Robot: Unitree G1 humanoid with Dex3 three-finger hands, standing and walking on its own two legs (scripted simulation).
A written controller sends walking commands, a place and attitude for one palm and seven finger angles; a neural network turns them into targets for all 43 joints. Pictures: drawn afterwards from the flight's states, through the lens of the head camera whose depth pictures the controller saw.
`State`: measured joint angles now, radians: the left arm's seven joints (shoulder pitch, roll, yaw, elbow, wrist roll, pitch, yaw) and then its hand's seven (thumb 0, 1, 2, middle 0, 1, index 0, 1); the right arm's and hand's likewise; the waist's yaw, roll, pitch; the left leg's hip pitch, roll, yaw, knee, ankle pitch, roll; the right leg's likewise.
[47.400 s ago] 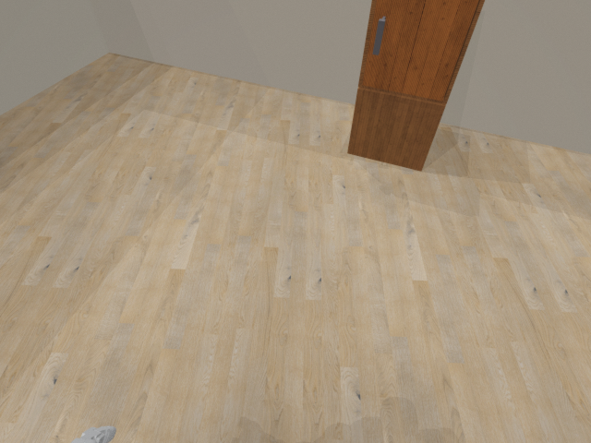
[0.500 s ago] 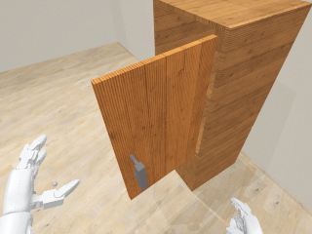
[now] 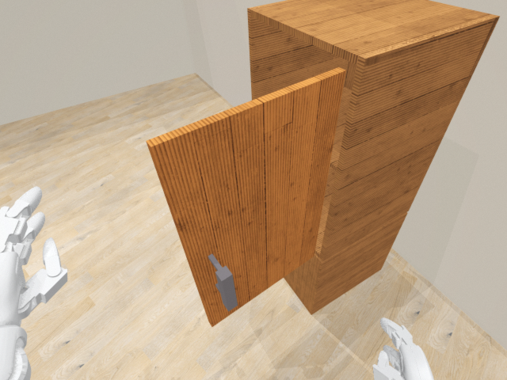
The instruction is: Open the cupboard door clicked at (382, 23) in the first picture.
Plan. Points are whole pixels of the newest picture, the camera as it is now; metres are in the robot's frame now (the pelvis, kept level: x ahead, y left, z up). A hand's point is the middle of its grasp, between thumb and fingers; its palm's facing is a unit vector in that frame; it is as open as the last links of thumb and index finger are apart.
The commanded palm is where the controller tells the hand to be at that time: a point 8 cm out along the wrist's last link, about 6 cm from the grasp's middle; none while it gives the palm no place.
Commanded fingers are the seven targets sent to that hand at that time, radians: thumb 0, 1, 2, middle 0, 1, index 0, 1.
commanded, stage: draw the hand back to the body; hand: left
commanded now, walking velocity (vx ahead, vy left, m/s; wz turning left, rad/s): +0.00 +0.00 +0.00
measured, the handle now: (221, 281) +0.34 +0.12 -0.11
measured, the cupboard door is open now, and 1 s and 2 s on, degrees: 95 95 95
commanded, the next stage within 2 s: step back with the hand held close in 0.14 s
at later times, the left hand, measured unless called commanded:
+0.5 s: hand (47, 279) +0.18 +0.28 +0.15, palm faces +0.37 -0.78 -0.50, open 7.4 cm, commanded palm +0.12 +0.31 +0.17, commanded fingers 0.00 0.90 0.90 -0.20 -0.30 -0.20 -0.30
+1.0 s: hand out of the picture +0.10 +0.30 +0.15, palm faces +0.42 -0.75 -0.51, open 7.4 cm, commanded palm +0.03 +0.33 +0.17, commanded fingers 0.00 0.90 0.90 -0.20 -0.30 -0.20 -0.30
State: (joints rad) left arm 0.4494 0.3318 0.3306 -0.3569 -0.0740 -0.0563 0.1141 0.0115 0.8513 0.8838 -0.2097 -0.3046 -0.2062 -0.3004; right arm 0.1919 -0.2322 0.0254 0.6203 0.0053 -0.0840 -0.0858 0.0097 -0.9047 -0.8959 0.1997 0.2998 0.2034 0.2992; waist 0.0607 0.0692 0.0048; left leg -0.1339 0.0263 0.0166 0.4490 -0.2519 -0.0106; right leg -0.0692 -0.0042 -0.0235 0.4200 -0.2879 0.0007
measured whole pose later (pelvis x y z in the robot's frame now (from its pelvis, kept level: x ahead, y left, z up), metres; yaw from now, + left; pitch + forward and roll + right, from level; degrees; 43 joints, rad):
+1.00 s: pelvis -0.10 +0.03 -0.01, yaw +2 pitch -1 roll -2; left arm 0.54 0.43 0.44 -0.49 -0.02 -0.22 0.14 0.01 0.88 0.90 -0.22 -0.31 -0.21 -0.30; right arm 0.20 -0.22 0.01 0.55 0.01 -0.06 -0.09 0.01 -0.90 -0.90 0.20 0.30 0.20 0.30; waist -0.01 0.01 0.07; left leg -0.42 0.01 0.01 0.58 -0.17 0.04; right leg -0.33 0.01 0.02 0.54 -0.20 0.03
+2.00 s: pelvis -0.29 +0.01 +0.00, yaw -4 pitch +1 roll +1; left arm 0.61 0.43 0.42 -0.50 -0.05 -0.17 0.16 0.01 0.88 0.90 -0.22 -0.31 -0.22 -0.30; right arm 0.28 -0.23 0.00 0.69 -0.01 -0.08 -0.07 0.01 -0.90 -0.90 0.20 0.30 0.20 0.30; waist 0.01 -0.03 -0.05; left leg -0.51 0.00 0.02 0.85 -0.28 -0.02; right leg -0.20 0.03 -0.04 0.49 -0.31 -0.07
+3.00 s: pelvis -0.34 +0.05 -0.01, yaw -1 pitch +1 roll +0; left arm 0.29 0.36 0.16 0.20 0.02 -0.04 0.03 0.00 0.90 0.90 -0.20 -0.30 -0.20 -0.30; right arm 0.14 -0.31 0.00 0.79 -0.01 -0.06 0.01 0.01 -0.90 -0.90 0.20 0.30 0.20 0.30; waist 0.01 0.08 0.00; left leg -0.33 0.00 0.06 0.55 -0.24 0.03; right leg -0.31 -0.03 -0.08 0.54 -0.26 0.00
